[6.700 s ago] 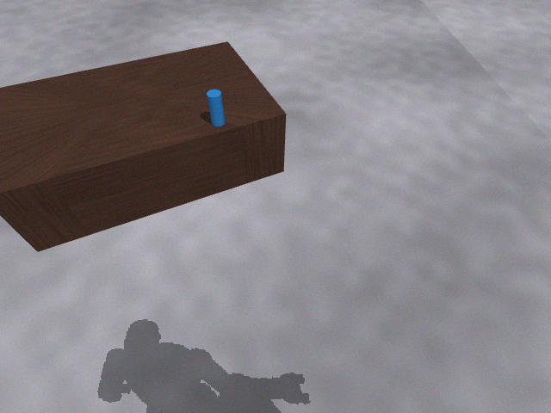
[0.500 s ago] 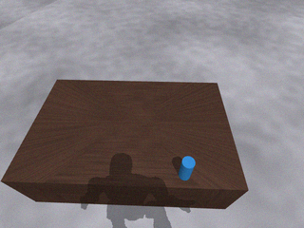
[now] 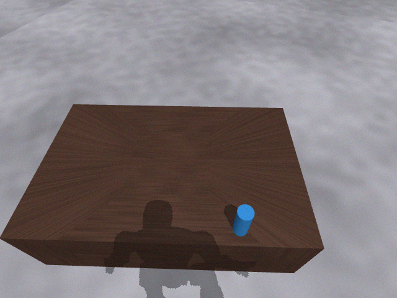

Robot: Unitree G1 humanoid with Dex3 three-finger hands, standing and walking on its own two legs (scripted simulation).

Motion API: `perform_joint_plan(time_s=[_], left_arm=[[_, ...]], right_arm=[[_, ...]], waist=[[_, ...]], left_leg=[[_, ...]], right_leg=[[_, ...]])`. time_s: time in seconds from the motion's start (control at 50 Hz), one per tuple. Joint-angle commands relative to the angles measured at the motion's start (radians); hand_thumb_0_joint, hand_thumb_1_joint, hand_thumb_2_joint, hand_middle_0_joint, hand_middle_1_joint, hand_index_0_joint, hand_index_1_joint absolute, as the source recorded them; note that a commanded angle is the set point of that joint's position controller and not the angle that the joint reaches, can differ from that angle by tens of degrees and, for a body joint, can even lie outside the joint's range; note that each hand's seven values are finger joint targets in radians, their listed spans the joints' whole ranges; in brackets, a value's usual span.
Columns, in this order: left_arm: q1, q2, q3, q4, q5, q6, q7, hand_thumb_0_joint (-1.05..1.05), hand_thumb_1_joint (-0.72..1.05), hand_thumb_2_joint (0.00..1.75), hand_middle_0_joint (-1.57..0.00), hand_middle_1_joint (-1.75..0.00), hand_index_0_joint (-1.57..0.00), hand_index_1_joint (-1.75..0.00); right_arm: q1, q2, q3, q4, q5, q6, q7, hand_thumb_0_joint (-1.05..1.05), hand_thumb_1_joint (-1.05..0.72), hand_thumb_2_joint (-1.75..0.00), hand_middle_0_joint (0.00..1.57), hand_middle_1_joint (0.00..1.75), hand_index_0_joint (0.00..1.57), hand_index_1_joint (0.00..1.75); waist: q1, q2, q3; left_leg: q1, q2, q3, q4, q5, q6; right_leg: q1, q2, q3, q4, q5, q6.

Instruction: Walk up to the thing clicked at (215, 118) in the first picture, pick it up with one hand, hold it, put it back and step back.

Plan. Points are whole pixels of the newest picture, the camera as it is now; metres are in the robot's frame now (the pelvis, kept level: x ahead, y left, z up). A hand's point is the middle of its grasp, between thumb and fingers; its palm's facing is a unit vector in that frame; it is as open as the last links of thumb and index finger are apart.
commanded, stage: stand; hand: right
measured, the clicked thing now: (242, 221) +0.41 -0.15 -0.35
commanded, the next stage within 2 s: go down in 0.78 s
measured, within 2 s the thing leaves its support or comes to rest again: neither
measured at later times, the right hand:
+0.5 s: hand out of the picture +0.07 -0.25 -0.16, palm faces -0.03 +0.94 -0.33, open 7.4 cm
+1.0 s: hand out of the picture +0.11 -0.24 -0.16, palm faces +0.06 +0.95 -0.31, open 8.3 cm
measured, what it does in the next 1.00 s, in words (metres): stands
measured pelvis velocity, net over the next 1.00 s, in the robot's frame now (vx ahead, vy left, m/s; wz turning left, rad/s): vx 0.00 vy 0.00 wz -0.03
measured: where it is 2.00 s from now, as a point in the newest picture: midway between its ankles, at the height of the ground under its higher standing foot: outside the picture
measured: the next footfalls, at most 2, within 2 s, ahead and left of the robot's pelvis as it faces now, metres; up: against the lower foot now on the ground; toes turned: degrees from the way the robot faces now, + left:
none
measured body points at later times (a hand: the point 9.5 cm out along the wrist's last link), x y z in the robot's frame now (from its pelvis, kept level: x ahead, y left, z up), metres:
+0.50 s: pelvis +0.00 +0.00 +0.00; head +0.02 -0.01 +0.45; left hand +0.08 +0.30 -0.13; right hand +0.07 -0.30 -0.14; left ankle -0.03 +0.15 -0.75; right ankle +0.03 -0.11 -0.75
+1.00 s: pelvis +0.00 +0.00 -0.01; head +0.04 +0.00 +0.44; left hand +0.10 +0.29 -0.13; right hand +0.11 -0.29 -0.14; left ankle -0.03 +0.15 -0.75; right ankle +0.03 -0.11 -0.75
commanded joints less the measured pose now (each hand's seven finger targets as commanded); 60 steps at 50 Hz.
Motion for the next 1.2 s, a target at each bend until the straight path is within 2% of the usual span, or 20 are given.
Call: perform_joint_plan(time_s=[0.0,0.22,0.52,0.84,0.86,0.88,0.9,0.92,0.94,0.96,0.98,1.0,1.02,1.04,1.1,1.12,1.14,1.18], left_arm=[[-0.044,0.221,0.041,-0.06,-0.001,-0.017,0.016,0.0,0.9,0.9,-0.2,-0.3,-0.2,-0.3],[-0.049,0.225,0.042,-0.057,0.0,-0.015,0.014,0.0,0.9,0.9,-0.2,-0.3,-0.2,-0.3],[-0.04,0.226,0.045,-0.057,0.001,-0.018,0.017,0.0,0.9,0.9,-0.2,-0.3,-0.2,-0.3],[-0.039,0.222,0.046,-0.058,0.002,-0.017,0.018,0.0,0.9,0.9,-0.2,-0.3,-0.2,-0.3],[-0.04,0.221,0.045,-0.058,0.002,-0.017,0.018,0.0,0.89,0.91,-0.2,-0.29,-0.19,-0.3],[-0.006,0.069,0.033,-0.339,-0.051,-0.06,0.035,0.0,0.88,0.93,-0.23,-0.33,-0.22,-0.33],[0.025,0.095,0.035,-0.304,-0.062,-0.055,0.044,0.0,0.88,0.92,-0.21,-0.31,-0.21,-0.32],[0.057,0.115,0.046,-0.309,-0.064,-0.047,0.05,0.0,0.88,0.93,-0.21,-0.31,-0.2,-0.32],[0.087,0.116,0.058,-0.31,-0.061,-0.041,0.056,0.0,0.88,0.93,-0.21,-0.31,-0.2,-0.32],[0.101,0.132,0.071,-0.345,-0.058,-0.034,0.061,0.0,0.88,0.91,-0.21,-0.31,-0.21,-0.31],[0.123,0.124,0.087,-0.361,-0.045,-0.036,0.065,0.0,0.89,0.91,-0.21,-0.3,-0.21,-0.31],[0.162,0.12,0.1,-0.384,-0.032,-0.036,0.063,0.0,0.9,0.91,-0.2,-0.3,-0.2,-0.3],[0.155,0.103,0.091,-0.407,-0.031,-0.037,0.059,0.0,0.9,0.9,-0.2,-0.3,-0.21,-0.3],[0.147,0.092,0.084,-0.436,-0.03,-0.042,0.061,0.0,0.9,0.89,-0.2,-0.3,-0.21,-0.29],[0.117,0.089,0.082,-0.504,-0.035,-0.045,0.064,0.0,0.9,0.89,-0.2,-0.3,-0.2,-0.29],[0.102,0.078,0.075,-0.519,-0.038,-0.048,0.066,0.0,0.89,0.89,-0.2,-0.3,-0.2,-0.3],[0.093,0.076,0.072,-0.539,-0.042,-0.05,0.068,0.0,0.89,0.89,-0.2,-0.3,-0.2,-0.3],[0.087,0.073,0.068,-0.561,-0.044,-0.056,0.07,0.0,0.89,0.9,-0.2,-0.3,-0.2,-0.3]], right_arm=[[-0.023,-0.21,-0.034,-0.057,0.002,-0.023,-0.017,0.0,-0.9,-0.9,0.2,0.3,0.2,0.3],[-0.019,-0.206,-0.031,-0.058,0.0,-0.025,-0.016,0.0,-0.9,-0.9,0.2,0.3,0.2,0.3],[-0.016,-0.207,-0.034,-0.061,0.001,-0.022,-0.015,0.0,-0.9,-0.9,0.2,0.3,0.2,0.3],[-0.024,-0.212,-0.035,-0.067,0.0,-0.024,-0.02,0.0,-0.9,-0.9,0.2,0.3,0.2,0.3],[-0.021,-0.211,-0.034,-0.066,0.001,-0.025,-0.02,0.0,-0.82,-0.82,0.12,0.22,0.12,0.22],[-0.372,-0.051,-0.066,-0.417,0.053,-0.114,-0.028,0.0,-0.74,-0.74,0.06,0.14,0.05,0.14],[-0.459,-0.091,-0.066,-0.301,0.036,-0.106,-0.027,0.0,-0.66,-0.66,0.05,0.06,0.04,0.06],[-0.348,-0.161,-0.101,-0.225,0.019,-0.08,-0.025,0.0,-0.58,-0.58,0.04,0.06,0.04,0.06],[-0.342,-0.199,-0.132,-0.181,0.007,-0.06,-0.017,0.0,-0.5,-0.5,0.05,0.05,0.04,0.05],[-0.276,-0.252,-0.179,-0.062,-0.015,-0.029,-0.011,0.0,-0.42,-0.42,0.05,0.05,0.04,0.05],[-0.277,-0.279,-0.216,-0.053,-0.055,-0.022,-0.002,0.0,-0.34,-0.34,0.05,0.05,0.04,0.05],[-0.212,-0.282,-0.241,-0.106,-0.085,-0.02,0.011,0.0,-0.26,-0.26,0.06,0.05,0.05,0.05],[-0.138,-0.259,-0.24,-0.117,-0.093,-0.007,0.024,0.0,-0.22,-0.2,0.07,0.04,0.06,0.04],[-0.093,-0.265,-0.249,-0.136,-0.101,0.016,0.03,0.0,-0.14,-0.17,0.07,0.04,0.06,0.04],[-0.157,-0.22,-0.23,-0.23,-0.099,0.078,0.04,0.0,0.03,-0.1,0.09,0.03,0.07,0.03],[-0.141,-0.19,-0.211,-0.247,-0.092,0.101,0.046,0.0,0.1,-0.09,0.09,0.03,0.07,0.03],[-0.134,-0.199,-0.222,-0.26,-0.088,0.12,0.049,0.0,0.15,-0.08,0.09,0.03,0.07,0.03],[-0.116,-0.181,-0.212,-0.314,-0.075,0.152,0.063,0.0,0.28,-0.07,0.07,0.04,0.06,0.04]], waist=[[0.0,-0.001,-0.077],[0.001,-0.008,-0.069],[0.0,-0.007,-0.07],[-0.001,-0.005,-0.097],[-0.002,0.0,-0.094],[0.096,-0.018,0.014],[0.061,-0.002,-0.022],[0.055,0.008,-0.029],[0.046,0.013,-0.061],[0.03,-0.014,-0.1],[0.022,0.028,-0.187],[-0.006,0.013,-0.279],[-0.032,-0.025,-0.288],[-0.046,-0.073,-0.284],[-0.023,-0.083,-0.256],[-0.017,-0.078,-0.211],[-0.015,-0.072,-0.189],[-0.007,-0.065,-0.163]], left_leg=[[-0.065,0.085,-0.054,-0.045,0.123,0.057],[-0.073,0.085,-0.055,-0.057,0.109,0.057],[-0.066,0.082,-0.05,-0.049,0.109,0.058],[-0.037,0.093,-0.05,-0.048,0.181,0.056],[-0.041,0.092,-0.048,-0.047,0.177,0.056],[-0.265,-0.072,0.037,0.044,0.114,0.047],[-0.24,-0.071,0.046,0.048,0.077,0.05],[-0.254,-0.065,0.043,0.057,0.049,0.05],[-0.273,-0.063,0.04,0.073,0.028,0.052],[-0.266,-0.055,0.038,0.089,0.047,0.056],[-0.235,-0.055,0.037,0.114,0.088,0.054],[-0.202,-0.056,0.033,0.139,0.149,0.057],[-0.186,-0.056,0.039,0.147,0.166,0.061],[-0.177,-0.056,0.043,0.15,0.171,0.065],[-0.193,-0.073,0.051,0.139,0.14,0.075],[-0.221,-0.074,0.05,0.131,0.104,0.075],[-0.234,-0.077,0.052,0.131,0.069,0.075],[-0.265,-0.082,0.057,0.13,0.013,0.075]], right_leg=[[0.081,-0.12,0.122,-0.054,0.138,-0.018],[0.079,-0.119,0.122,-0.055,0.102,-0.015],[0.082,-0.118,0.123,-0.058,0.134,-0.015],[0.098,-0.121,0.117,-0.037,0.203,-0.018],[0.098,-0.121,0.118,-0.036,0.204,-0.018],[-0.018,0.002,0.024,0.014,0.04,-0.012],[-0.002,0.004,0.036,0.017,-0.008,-0.008],[-0.021,0.011,0.037,0.033,-0.033,-0.009],[-0.029,0.013,0.036,0.06,-0.04,-0.008],[-0.042,0.02,0.031,0.09,-0.002,-0.006],[-0.047,0.02,0.032,0.123,0.054,-0.007],[-0.039,0.025,0.027,0.148,0.128,-0.003],[-0.027,0.027,0.021,0.147,0.157,0.005],[-0.034,0.03,0.018,0.148,0.174,0.01],[-0.053,0.016,0.03,0.129,0.139,0.01],[-0.078,0.014,0.032,0.123,0.098,0.005],[-0.097,0.013,0.033,0.123,0.06,0.003],[-0.11,0.007,0.039,0.118,-0.003,-0.002]])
